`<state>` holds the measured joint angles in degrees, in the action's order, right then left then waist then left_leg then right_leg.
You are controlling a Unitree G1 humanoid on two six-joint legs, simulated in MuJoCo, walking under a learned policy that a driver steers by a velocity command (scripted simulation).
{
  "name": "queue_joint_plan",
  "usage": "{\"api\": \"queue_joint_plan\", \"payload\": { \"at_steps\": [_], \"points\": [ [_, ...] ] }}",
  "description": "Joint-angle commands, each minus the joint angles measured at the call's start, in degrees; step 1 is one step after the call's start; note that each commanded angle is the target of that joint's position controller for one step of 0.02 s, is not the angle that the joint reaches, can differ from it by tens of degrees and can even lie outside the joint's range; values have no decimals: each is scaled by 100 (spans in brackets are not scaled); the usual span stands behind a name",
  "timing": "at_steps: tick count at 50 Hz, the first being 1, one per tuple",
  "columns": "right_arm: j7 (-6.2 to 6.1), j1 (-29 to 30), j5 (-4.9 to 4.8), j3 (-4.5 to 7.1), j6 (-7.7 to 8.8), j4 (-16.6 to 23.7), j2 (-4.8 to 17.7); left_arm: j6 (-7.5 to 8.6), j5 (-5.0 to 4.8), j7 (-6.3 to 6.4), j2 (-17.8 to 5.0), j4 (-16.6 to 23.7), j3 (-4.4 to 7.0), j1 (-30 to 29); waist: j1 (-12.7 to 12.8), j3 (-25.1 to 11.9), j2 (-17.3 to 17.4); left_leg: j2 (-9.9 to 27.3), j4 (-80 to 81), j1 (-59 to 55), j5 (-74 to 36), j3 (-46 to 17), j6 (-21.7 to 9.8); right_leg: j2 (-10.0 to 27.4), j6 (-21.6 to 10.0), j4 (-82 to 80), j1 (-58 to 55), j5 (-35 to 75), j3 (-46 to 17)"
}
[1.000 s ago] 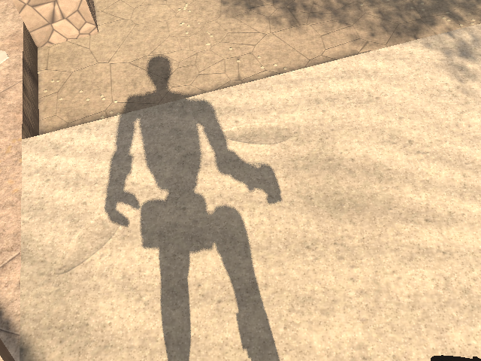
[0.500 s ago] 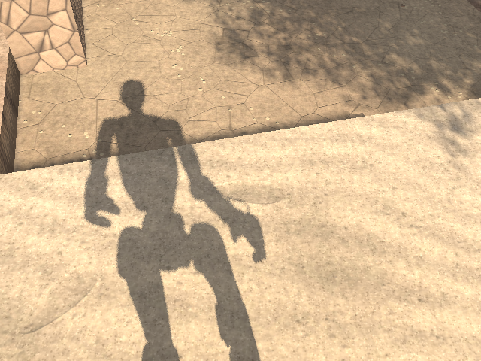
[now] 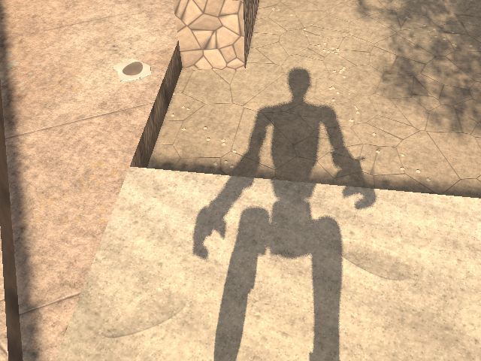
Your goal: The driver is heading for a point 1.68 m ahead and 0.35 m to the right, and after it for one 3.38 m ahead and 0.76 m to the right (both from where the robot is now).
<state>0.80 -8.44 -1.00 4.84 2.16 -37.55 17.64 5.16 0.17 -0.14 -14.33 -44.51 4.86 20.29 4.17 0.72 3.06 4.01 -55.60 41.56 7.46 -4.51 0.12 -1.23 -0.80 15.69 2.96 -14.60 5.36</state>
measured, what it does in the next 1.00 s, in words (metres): walks ahead, turning right: left foot, then right foot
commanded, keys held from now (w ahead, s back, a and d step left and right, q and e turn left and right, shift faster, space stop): w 0.26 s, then w+e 0.32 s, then s+e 0.40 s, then w+e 0.02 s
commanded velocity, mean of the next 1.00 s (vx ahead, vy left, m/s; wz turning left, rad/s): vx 0.33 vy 0.00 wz -0.20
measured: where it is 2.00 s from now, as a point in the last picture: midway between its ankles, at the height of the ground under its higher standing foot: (313, 251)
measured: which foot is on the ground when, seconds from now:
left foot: up 0.00-0.16, down 0.18-0.74, up 0.76-1.00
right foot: down 0.00-0.18, up 0.20-0.70, down 0.72-1.00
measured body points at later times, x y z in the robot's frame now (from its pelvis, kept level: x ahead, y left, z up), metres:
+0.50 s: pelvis +0.28 +0.08 +0.00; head +0.30 +0.09 +0.45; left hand +0.42 +0.35 -0.11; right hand +0.35 -0.20 -0.11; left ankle +0.24 +0.15 -0.74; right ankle +0.42 -0.10 -0.66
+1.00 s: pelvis +0.48 +0.04 -0.01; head +0.52 +0.03 +0.44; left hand +0.65 +0.30 -0.12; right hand +0.59 -0.27 -0.10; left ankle +0.55 +0.20 -0.68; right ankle +0.56 -0.07 -0.74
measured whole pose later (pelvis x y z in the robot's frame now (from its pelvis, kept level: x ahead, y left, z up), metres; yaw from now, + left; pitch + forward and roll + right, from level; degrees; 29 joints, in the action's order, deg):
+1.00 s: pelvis +0.48 +0.04 -0.01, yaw -17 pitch +3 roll +1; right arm -1.4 -5.6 0.3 1.6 -0.9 -37.8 17.7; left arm 0.0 0.8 -1.6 -18.4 -43.2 3.9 14.1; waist 2.4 2.2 -0.4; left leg 1.9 -56.2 32.2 24.7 -5.2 3.1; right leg -5.7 -2.6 22.2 23.5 -0.6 -6.7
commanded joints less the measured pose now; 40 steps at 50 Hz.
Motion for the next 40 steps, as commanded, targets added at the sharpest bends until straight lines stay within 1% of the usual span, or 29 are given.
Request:
{"api": "queue_joint_plan", "payload": {
  "at_steps": [1,4,6,7,8,9,10,11,12,13,14,15,16,18,20,22,25,29,30,31,32,33,34,35,36,37,38,39,40],
  "points": [
    [115,572,21,-129,128,482,-69,96,-74,12,-862,291,166,-358,-78,268,-632,42,1095,-179,-742,165,-28,1400,-894,-692,257,1750,-535],
    [205,1027,-22,-151,157,669,1,45,-206,-5,-1080,65,206,-32,-3,409,-653,-32,1803,-495,-608,385,-190,1589,-869,-709,-22,1757,-473],
    [237,1078,-13,-106,167,753,141,-25,-245,-9,-1175,-53,218,80,-106,371,-716,-189,2128,-731,-123,563,-382,1717,-802,-406,-418,2619,-420],
    [231,863,3,-45,168,733,263,-65,-243,4,-1256,-91,225,89,-282,186,-819,-371,2273,-1182,72,718,-500,1703,-731,-17,-548,3649,-336],
    [207,215,20,65,164,573,443,-112,-238,25,-1296,-125,213,56,-694,-228,-844,-596,2524,-2176,-76,908,-658,1562,-598,792,-468,4603,-107],
    [147,-687,26,216,143,317,737,-125,-193,69,-1206,-121,156,143,-1096,-769,-804,-659,2461,-3641,-303,851,-808,1348,-415,1926,157,4688,103],
    [49,-1600,99,354,107,187,1273,-90,-39,93,-829,114,9,243,-1320,-1621,59,610,2317,-5713,-403,-961,-1295,911,-103,4040,1927,2524,262],
    [70,-1645,63,310,139,153,1498,23,-17,34,-312,128,-198,801,-902,-2592,1174,1820,3225,-6635,544,-3706,-2077,45,87,5638,3271,-1944,-617],
    [80,-1620,53,175,162,157,961,102,-202,-4,-937,134,-27,241,-1167,-2276,555,1663,3535,-6363,829,-3569,-1867,278,43,6128,3825,-1784,-1180],
    [76,-1254,47,109,191,131,814,143,-293,-3,-1018,321,-13,-250,-1063,-1339,469,1462,3627,-5547,336,-2617,-1659,510,-14,6030,4134,-1289,-990],
    [67,-869,60,59,212,127,657,147,-223,42,-915,317,-46,-419,-841,-897,37,1256,3704,-4720,-177,-1958,-1497,764,-30,5674,3964,-779,-932],
    [83,-616,114,9,247,133,480,98,-144,57,-896,291,-19,-419,-635,-607,46,1075,3873,-4061,-632,-1481,-1415,912,-14,5404,3678,-481,-929],
    [90,-479,165,-23,292,132,357,10,-157,39,-836,227,-15,-216,-440,-560,154,963,4085,-3666,-712,-1195,-1375,1020,-13,5298,3328,-247,-1004],
    [91,-413,160,-6,414,16,332,-151,-187,34,-631,126,-44,-27,-296,-446,155,931,4463,-3256,-782,-788,-1425,1026,52,5113,3117,7,-1027],
    [52,-444,196,26,475,-129,404,-233,-185,47,-583,189,-46,-263,-298,-138,67,912,4699,-3094,-984,-352,-1379,975,133,4793,3398,439,-1161],
    [-4,-548,213,34,481,-259,419,-232,-166,43,-571,274,-41,-556,-376,37,-13,857,4761,-3248,-1239,26,-1273,882,179,4256,3723,1050,-1304],
    [-59,-517,184,27,470,-346,481,-178,-152,-47,-512,355,-71,-906,-493,139,-21,704,4810,-3386,-1353,601,-1045,744,138,3235,3607,2024,-1143],
    [-108,-881,122,65,393,-592,647,-160,-137,-194,-347,667,-176,-1647,-835,426,-181,917,4754,-3983,-1497,912,-958,663,2,2372,3792,2242,-806],
    [199,-1609,823,-231,494,-881,107,-165,688,-397,-186,536,-363,-1292,-646,229,-19,1429,4640,-4799,-2443,609,-1475,659,-12,2340,4257,2041,-871],
    [262,-1600,755,-150,532,-946,214,-150,620,-459,-291,524,-270,-1227,-584,296,-116,1434,4351,-5369,-3347,757,-1437,694,-18,2125,4512,1724,-979],
    [230,-1293,606,-81,555,-833,483,-104,510,-490,-430,527,-248,-1333,-518,178,-193,1124,4137,-5385,-3737,1130,-1228,533,-31,1726,4199,1673,-677],
    [166,-1203,518,-35,556,-766,691,-50,407,-513,-561,559,-213,-1463,-534,54,-75,890,3957,-5145,-4079,1347,-1021,288,-108,1552,3573,1724,-346],
    [91,-1238,524,-10,552,-755,869,8,306,-507,-712,609,-175,-1541,-494,-75,89,787,3728,-4772,-4672,1474,-814,13,-211,1595,2851,1871,-120],
    [17,-1083,544,20,547,-672,1037,75,209,-468,-874,541,-114,-1250,-241,-158,167,721,3301,-4326,-5156,1572,-508,-237,-318,1613,2048,1969,-44],
    [6,-858,476,48,572,-520,1187,167,126,-391,-1139,343,-10,-669,106,-377,-85,478,2595,-3798,-5198,1673,-136,-453,-529,1362,982,2634,-21],
    [66,-1071,456,-99,574,-378,769,228,190,-244,-1598,137,103,139,257,-1523,-862,100,1154,-2726,-3632,1684,374,203,-1384,1611,-1227,5232,-769],
    [150,-2216,686,-413,537,-341,-41,122,264,-137,-1831,23,163,866,23,-3713,-1989,-680,-1140,-1115,2583,1147,1035,2307,-3367,1810,-3954,7049,-3640],
    [248,-970,410,-264,438,-186,464,104,375,-153,-1558,-145,123,1576,811,-3489,-649,-770,-2214,-655,3397,-11,1000,2471,-3011,1311,-3485,6957,-4195],
    [183,16,304,-183,415,269,554,223,269,-101,-1703,-89,222,961,601,-1813,-613,-513,-2435,-100,3481,-300,817,2211,-2394,1045,-1882,5818,-3478]
  ]
}}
